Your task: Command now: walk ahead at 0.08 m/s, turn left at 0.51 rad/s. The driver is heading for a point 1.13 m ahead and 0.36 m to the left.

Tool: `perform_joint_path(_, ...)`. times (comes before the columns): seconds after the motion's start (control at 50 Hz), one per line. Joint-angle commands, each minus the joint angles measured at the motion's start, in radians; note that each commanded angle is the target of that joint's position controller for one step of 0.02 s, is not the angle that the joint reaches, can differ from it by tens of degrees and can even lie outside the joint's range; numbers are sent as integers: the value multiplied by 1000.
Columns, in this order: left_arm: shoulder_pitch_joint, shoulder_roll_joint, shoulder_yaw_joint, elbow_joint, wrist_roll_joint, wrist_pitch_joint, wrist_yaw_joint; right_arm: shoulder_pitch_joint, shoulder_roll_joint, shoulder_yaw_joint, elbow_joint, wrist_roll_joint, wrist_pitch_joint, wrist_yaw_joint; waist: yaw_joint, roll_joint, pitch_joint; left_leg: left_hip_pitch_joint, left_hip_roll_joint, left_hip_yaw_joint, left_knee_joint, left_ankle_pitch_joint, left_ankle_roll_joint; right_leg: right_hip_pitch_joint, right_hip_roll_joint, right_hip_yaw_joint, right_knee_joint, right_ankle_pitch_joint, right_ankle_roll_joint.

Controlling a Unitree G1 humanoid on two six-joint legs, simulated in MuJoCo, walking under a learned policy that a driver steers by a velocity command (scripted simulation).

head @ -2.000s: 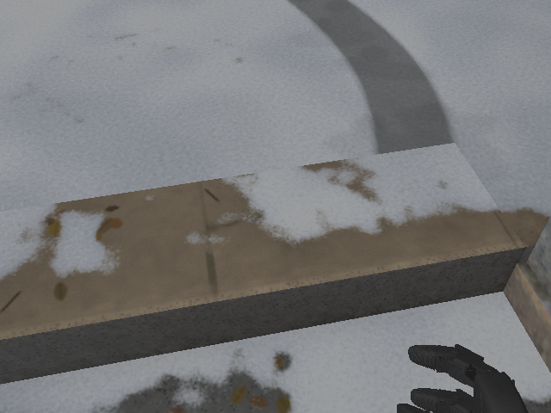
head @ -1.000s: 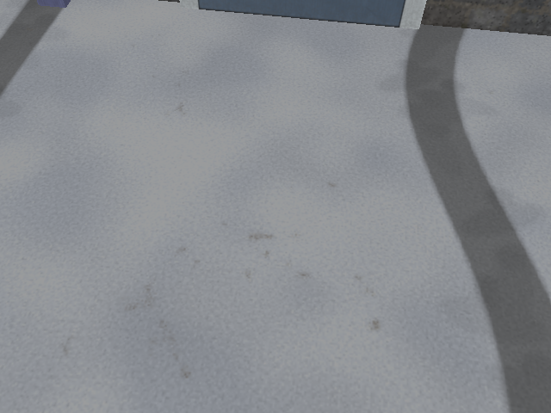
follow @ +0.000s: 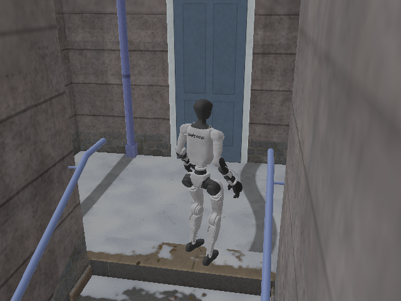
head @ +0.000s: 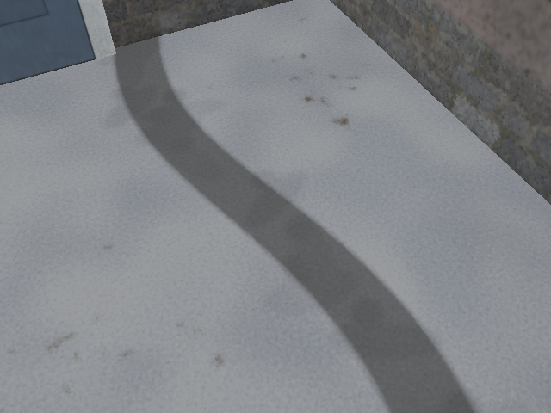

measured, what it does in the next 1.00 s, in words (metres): walks ahead, turning left: left foot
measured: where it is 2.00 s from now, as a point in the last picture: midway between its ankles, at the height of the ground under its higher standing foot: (45, 142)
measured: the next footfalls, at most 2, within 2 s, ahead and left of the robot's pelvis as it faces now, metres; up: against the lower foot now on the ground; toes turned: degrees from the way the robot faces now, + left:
left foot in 0.54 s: +0.33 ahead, +0.28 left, +0.00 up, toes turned +33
right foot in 1.02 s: +0.74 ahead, +0.49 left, +0.00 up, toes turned +26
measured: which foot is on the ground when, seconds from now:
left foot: down 0.00-0.00, up 0.02-0.52, down 0.54-1.00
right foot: down 0.00-0.54, up 0.56-1.00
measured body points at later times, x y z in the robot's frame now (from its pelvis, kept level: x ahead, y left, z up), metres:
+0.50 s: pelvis +0.17 +0.11 -0.04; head +0.20 +0.12 +0.41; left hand +0.00 +0.34 -0.16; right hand +0.50 -0.01 -0.09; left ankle +0.28 +0.26 -0.71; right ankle -0.04 -0.11 -0.73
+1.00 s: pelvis +0.55 +0.40 -0.02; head +0.57 +0.42 +0.42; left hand +0.56 +0.69 -0.14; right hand +0.67 +0.15 -0.15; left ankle +0.31 +0.26 -0.70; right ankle +0.73 +0.46 -0.71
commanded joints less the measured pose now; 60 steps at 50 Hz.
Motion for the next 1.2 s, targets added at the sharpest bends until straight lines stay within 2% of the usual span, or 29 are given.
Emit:
perform_joint_path(0.02, 186, 231, 55, -38, 36, -33, 21, -41, -52, -32, -113, 28, -6, 1, 110, -182, -197, -304, -11, -17, 260, -236, 2, 415, -366, 297, -207, 166, -154)
perform_joint_path(0.04, 187, 249, 71, -39, 40, -30, 11, -79, -134, -46, -131, -10, -1, -9, 148, -285, -127, -433, 15, 100, 429, -402, 4, 288, -507, 403, -250, 39, -255)
perform_joint_path(0.06, 170, 162, 47, -56, 43, -42, 6, -128, -181, -62, -124, -31, 3, -1, 144, -160, -63, -447, 79, 54, 521, -309, 17, 242, -454, 381, -304, -241, -243)
perform_joint_path(0.14, 139, 132, 33, -47, 36, -101, 5, -100, -135, -67, -88, -22, 20, 67, 89, -133, 54, -526, 110, 88, 678, -78, -8, 202, -320, 157, -374, -201, -143)
perform_joint_path(0.3, 313, 165, 45, 52, 40, -155, -11, -253, -114, -59, -146, -39, 28, 99, 133, -88, 124, -720, 161, 102, 696, 45, -29, 293, -371, -45, -418, -100, -131)
perform_joint_path(0.42, 371, 161, 44, 136, 59, -156, -6, -408, -91, -23, -219, -25, 22, 128, 145, -65, 224, -625, 184, 252, 439, 43, 76, 308, -357, -266, -474, 107, -106)
perform_joint_path(0.48, 349, 211, 48, 160, 45, -138, -3, -298, -96, -18, -194, -18, 20, 105, 50, -122, 82, -271, 51, 374, 332, -55, 175, 321, -351, -374, -216, 1105, -82)
perform_joint_path(0.5, 337, 258, 60, 156, 43, -122, -2, -158, -126, -33, -163, -12, 16, 91, -34, -145, -9, -113, -4, 375, 334, -120, 197, 318, -373, -373, -16, 1352, -82)
perform_joint_path(0.52, 315, 298, 74, 138, 34, -109, -8, 38, -177, -61, -114, -8, 6, 77, -125, -149, -126, 144, -58, 354, 292, -159, 220, 230, -382, -353, 240, 1399, -89)
perform_joint_path(0.54, 297, 289, 71, 112, 34, -113, -16, 234, -244, -98, -45, -22, 2, 57, -206, -88, -219, 472, -51, 218, 192, -193, 239, -4, -338, -337, 566, 1116, -62)
perform_joint_path(0.56, 276, 130, 36, 24, 21, -121, -43, 111, -369, -129, -41, -9, 17, 43, -55, 280, -218, 734, 214, -342, -41, -501, 316, -519, -93, -297, 1001, -10, 7)
perform_joint_path(0.58, 202, 169, 34, -53, 37, -150, -46, 121, -395, -134, -100, -12, 22, 44, -80, 125, -386, 730, 320, -701, -214, -565, 363, -589, -59, -34, 1166, -21, 5)
perform_joint_path(0.6, 90, 173, 31, -85, 41, -167, -44, 124, -367, -122, -59, -11, 18, 32, -83, 8, -301, 643, 303, -628, -255, -451, 330, -627, -115, 34, 1151, 65, -10)
perform_joint_path(0.62, 128, 142, 12, -73, 34, -177, -36, 132, -327, -109, -15, -20, 1, 15, -21, -25, -154, 485, 292, -556, -265, -307, 310, -622, -153, 12, 1078, 79, -13)
perform_joint_path(0.64, 164, 126, 1, -53, 45, -169, -31, 85, -267, -88, -5, -28, -18, 2, 29, -83, -110, 355, 265, -424, -255, -199, 279, -561, -212, 13, 975, 92, -15)
perform_joint_path(0.7, 267, 103, -13, 10, 59, -104, -35, 27, -152, -35, 3, -16, -71, 7, 114, -35, -28, 99, 193, -220, -300, -29, 256, -427, -262, -4, 839, 61, -7)
perform_joint_path(0.8, 4, 84, -26, -28, 15, -77, -62, 164, -145, -27, 72, -1, -117, 40, 19, 20, 132, 132, 102, 48, -425, 428, 91, -559, -213, -117, 538, 300, -55)
perform_joint_path(0.9, -50, 79, -30, 0, 1, -95, -92, 170, -156, -8, 104, -6, -143, 11, 23, 41, 72, 300, 143, 227, -465, 1002, -17, -371, -61, -216, 226, 558, -132)
perform_joint_path(0.94, 49, 122, -16, 52, -1, -90, -88, 128, -187, -13, 100, -16, -142, -20, 92, 100, -22, 437, 177, 269, -349, 1339, -50, -262, 17, -254, 197, 545, -144)
perform_joint_path(0.98, 308, 194, 14, 139, 7, -75, -78, 69, -230, -29, 88, -39, -115, -53, 236, 122, -133, 454, 214, 283, -8, 1588, -72, -11, 101, -270, 208, 435, -161)
perform_joint_path(1.0, 536, 237, 39, 205, 7, -67, -70, -33, -262, -40, 62, -50, -97, -62, 365, 118, -175, 355, 215, 281, 319, 1581, -78, 175, 65, -199, 170, 395, -207)
perform_joint_path(1.02, 739, 267, 66, 264, -4, -63, -56, -164, -265, -50, 43, -37, -82, -59, 501, -18, -169, 171, 68, 323, 912, 975, -74, 337, -19, -92, 13, 430, -304)
perform_joint_path(1.04, 649, 226, 53, 302, 0, -49, -45, -224, -39, 14, -31, -58, -110, -30, 316, -296, -63, -354, -96, 219, 1286, -283, -62, 486, -82, 84, 237, 561, -326)
perform_joint_path(1.06, 472, 258, 54, 224, 27, -64, -35, -12, 12, 45, -103, -8, -118, -17, 118, -292, -255, -570, -40, -3, 1370, -326, -63, 616, -260, 577, 58, 249, -511)
perform_joint_path(1.08, 394, 204, 57, 167, 25, -60, -28, -22, -76, 51, -99, -35, -140, -3, 134, -82, -232, -578, 17, -67, 1240, -216, -30, 507, -328, 791, -195, -161, -508)
perform_joint_path(1.1, 340, 159, 49, 165, 27, -62, -25, -72, -127, 47, -90, -53, -148, 10, 82, 114, -75, -532, 69, -49, 1098, -120, -6, 268, -301, 742, -282, -266, -447)
perform_joint_path(1.12, 309, 163, 46, 167, 25, -72, -27, -103, -122, 50, -98, -74, -138, 11, 39, 162, 11, -478, 95, -24, 1009, -125, -12, 90, -256, 658, -300, -195, -410)
perform_joint_path(1.16, 291, 171, 38, 171, 22, -103, -27, -113, -108, 65, -113, -87, -85, 12, -16, 153, 111, -374, 153, 10, 819, -139, -50, -186, -163, 512, -335, -121, -379)
perform_joint_path(1.2, 275, 205, 50, 158, 18, -125, -34, -214, -104, 76, -159, -70, -71, 17, 6, 103, 140, -243, 182, 76, 559, -16, -81, -351, -88, 387, -383, 32, -368)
